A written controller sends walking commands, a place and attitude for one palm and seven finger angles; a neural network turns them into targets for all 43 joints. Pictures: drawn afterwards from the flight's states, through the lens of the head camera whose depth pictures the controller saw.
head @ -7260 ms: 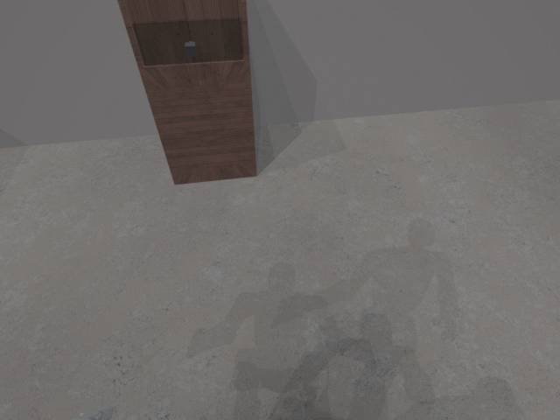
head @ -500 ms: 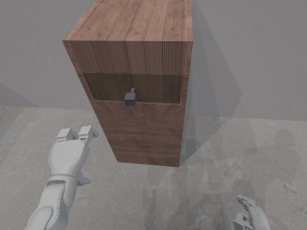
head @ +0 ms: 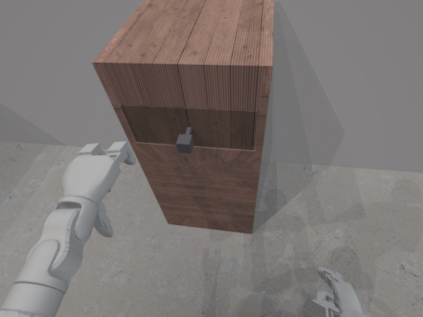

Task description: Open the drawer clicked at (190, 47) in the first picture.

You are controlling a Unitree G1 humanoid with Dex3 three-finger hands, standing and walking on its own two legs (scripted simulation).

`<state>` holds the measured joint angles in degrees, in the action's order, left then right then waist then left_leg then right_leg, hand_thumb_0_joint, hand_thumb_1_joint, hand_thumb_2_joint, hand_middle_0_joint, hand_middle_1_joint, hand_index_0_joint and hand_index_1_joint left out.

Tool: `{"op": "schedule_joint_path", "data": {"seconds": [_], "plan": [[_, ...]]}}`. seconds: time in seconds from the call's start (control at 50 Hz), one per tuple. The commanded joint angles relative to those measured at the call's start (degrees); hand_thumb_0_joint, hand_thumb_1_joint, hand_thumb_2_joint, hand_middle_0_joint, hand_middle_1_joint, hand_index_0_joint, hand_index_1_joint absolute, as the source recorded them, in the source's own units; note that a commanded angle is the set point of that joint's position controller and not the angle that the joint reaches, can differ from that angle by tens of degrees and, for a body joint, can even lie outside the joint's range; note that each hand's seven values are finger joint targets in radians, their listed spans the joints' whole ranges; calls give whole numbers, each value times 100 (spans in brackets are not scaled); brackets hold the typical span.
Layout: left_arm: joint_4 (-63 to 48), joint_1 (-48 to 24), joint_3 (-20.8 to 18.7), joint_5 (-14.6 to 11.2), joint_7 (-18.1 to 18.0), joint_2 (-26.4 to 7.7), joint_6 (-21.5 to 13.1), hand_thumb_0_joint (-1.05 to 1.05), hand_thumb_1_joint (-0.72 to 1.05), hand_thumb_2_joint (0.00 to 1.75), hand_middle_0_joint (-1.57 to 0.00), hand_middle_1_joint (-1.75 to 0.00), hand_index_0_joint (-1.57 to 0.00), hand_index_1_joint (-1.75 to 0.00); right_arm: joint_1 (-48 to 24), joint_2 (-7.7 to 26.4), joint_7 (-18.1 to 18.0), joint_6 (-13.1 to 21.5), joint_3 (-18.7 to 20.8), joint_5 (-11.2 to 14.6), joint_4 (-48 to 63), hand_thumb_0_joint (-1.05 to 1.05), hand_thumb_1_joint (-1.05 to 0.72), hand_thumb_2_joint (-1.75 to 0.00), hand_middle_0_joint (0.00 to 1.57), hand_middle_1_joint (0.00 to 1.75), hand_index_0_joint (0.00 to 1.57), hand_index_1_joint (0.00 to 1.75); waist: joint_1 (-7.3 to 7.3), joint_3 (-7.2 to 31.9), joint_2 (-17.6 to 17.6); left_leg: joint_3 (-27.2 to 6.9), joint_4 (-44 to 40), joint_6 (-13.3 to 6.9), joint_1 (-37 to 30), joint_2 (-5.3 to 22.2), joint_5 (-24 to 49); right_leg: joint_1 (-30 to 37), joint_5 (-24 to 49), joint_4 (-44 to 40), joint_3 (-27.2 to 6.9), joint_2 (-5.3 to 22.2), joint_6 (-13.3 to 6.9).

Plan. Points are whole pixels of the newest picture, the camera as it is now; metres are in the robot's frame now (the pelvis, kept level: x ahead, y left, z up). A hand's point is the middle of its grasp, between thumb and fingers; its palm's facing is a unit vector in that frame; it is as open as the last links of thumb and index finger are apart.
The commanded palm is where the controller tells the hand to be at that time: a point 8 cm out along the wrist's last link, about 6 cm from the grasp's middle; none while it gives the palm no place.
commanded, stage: raise the hand with hooked fingers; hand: left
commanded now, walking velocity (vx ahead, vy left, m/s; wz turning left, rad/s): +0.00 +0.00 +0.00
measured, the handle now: (186, 138) +0.57 +0.16 -0.05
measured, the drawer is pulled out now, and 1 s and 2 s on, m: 0.00 0.00 0.00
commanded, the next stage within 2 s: move the hooked fingers above the handle in 0.28 s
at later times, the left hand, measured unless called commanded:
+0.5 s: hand (111, 192) +0.31 +0.24 +0.07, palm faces +0.01 -0.08 -1.00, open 13.8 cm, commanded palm +0.30 +0.24 +0.12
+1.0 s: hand (142, 167) +0.39 +0.21 +0.04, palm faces -0.04 -0.03 -1.00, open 13.8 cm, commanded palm +0.37 +0.22 +0.10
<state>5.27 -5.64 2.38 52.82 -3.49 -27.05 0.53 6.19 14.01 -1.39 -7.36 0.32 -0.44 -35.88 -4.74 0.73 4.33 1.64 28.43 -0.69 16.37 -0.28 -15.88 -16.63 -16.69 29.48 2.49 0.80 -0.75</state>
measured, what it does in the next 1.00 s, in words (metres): stands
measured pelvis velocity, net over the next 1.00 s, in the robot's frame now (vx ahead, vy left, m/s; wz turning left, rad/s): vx -0.01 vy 0.00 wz -0.01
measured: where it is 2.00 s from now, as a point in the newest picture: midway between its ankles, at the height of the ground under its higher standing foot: outside the picture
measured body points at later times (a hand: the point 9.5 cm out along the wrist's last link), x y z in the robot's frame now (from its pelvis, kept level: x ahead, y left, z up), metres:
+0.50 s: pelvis +0.00 +0.01 +0.00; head +0.03 -0.03 +0.45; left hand +0.30 +0.24 +0.12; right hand +0.18 -0.22 -0.12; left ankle -0.02 +0.11 -0.74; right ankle -0.02 -0.11 -0.74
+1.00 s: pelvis -0.01 +0.00 -0.01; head +0.04 -0.03 +0.44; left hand +0.38 +0.21 +0.10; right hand +0.10 -0.26 -0.14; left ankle -0.02 +0.11 -0.74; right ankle -0.02 -0.11 -0.74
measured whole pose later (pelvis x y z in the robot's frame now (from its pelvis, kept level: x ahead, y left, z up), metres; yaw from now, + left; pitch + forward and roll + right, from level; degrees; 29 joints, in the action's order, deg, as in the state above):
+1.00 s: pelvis -0.01 +0.00 -0.01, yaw -1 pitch +8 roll +1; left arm 32.2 -26.3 6.6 57.7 -9.4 -24.5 -2.8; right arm 13.8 15.0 -2.0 -7.5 3.3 0.6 -38.5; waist -0.7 3.1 3.4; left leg 2.2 32.6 -0.7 24.2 0.0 -16.7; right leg -24.7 -17.4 33.8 1.9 0.7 -0.9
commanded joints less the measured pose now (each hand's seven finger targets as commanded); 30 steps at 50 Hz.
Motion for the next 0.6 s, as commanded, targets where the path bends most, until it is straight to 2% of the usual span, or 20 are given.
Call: {"op": "schedule_joint_path", "data": {"seconds": [0.0,0.08,0.14,0.18,0.24,0.32,0.36,0.42,0.44,0.46,0.54,0.58], "plan": [[-1212,-941,-707,-21,-156,-1059,-233,0,-50,30,-30,-120,-30,-120,-485,655,-25,226,261,-25,848,0,-90,-90,20,30,20,30,-5,1561,-543,-24,-102,-112,-375,-191,2175,893,2521,-116,-191,-76,-69],[-1428,-989,-947,17,-436,-1234,-406,0,-50,30,-30,-120,-30,-120,-423,653,-24,247,307,-34,844,0,-90,-90,20,30,20,30,-41,1782,-357,-34,-55,-114,-417,-189,2171,857,2420,-70,-211,-67,-86],[-1486,-1174,-1035,90,-686,-1305,-403,0,-50,30,-30,-120,-30,-120,-389,649,-14,251,330,-17,792,0,-90,-90,20,30,20,30,-28,1906,-259,-72,-39,-92,-444,-168,2232,776,2277,-19,-188,-79,-111],[-1389,-1173,-962,109,-795,-1228,-329,0,-50,30,-30,-120,-30,-120,-371,638,-14,253,355,-1,766,0,-90,-90,20,30,20,30,4,1854,-188,-57,-33,-84,-485,-156,2213,679,2196,-28,-158,-86,-110],[-1132,-1127,-787,66,-769,-1086,-131,0,-50,30,-30,-120,-30,-120,-405,657,-21,229,344,52,748,0,-90,-90,20,30,20,30,59,1720,-416,-29,-61,-108,-392,-156,1986,654,2061,-85,-166,-91,-86],[-1293,-1225,-680,116,-639,-1102,-23,0,-50,30,-30,-120,-30,-120,-456,671,-33,203,327,41,785,0,-90,-90,20,30,20,30,78,1775,-115,-88,-97,-86,-557,-130,2103,610,1874,-83,-115,-134,-119],[-1185,-1106,-663,88,-554,-1096,-19,0,-50,30,-30,-120,-30,-120,-429,660,-39,196,308,33,783,0,-90,-90,20,30,20,30,68,1629,-334,-100,-140,-95,-528,-112,2066,603,1838,-108,-84,-139,-105],[-926,-1474,-451,81,-460,-889,-55,0,-50,30,-30,-120,-30,-120,-385,655,-60,190,294,48,749,0,-90,-90,20,30,20,30,179,1418,-472,-95,-139,-99,-476,-97,1858,384,1639,-165,-58,-159,-99],[-829,-1710,-431,129,-453,-940,-92,0,-50,30,-30,-120,-30,-120,-334,665,-65,192,281,48,709,0,-90,-90,20,30,20,30,201,1376,-503,-85,-140,-93,-443,-96,1771,317,1564,-159,-57,-154,-97],[-778,-1821,-331,149,-453,-849,-121,0,-50,30,-30,-120,-30,-120,-314,648,-74,201,283,41,719,0,-90,-90,20,30,20,30,188,1428,-480,-88,-145,-97,-448,-111,1680,304,1478,-160,-55,-150,-98],[-512,-2507,-338,324,-580,-947,-234,0,-50,30,-30,-120,-30,-120,-202,627,-88,221,292,35,637,0,-90,-90,20,30,20,30,208,1683,-245,-109,-66,-75,-485,-134,1656,210,1361,-83,-71,-162,-141],[-301,-2822,-147,348,-649,-754,-247,0,-50,30,-30,-120,-30,-120,-134,609,-91,233,316,41,595,0,-90,-90,20,30,20,30,272,1708,-262,-119,-28,-62,-486,-127,1663,94,1360,-45,-44,-172,-145]]}}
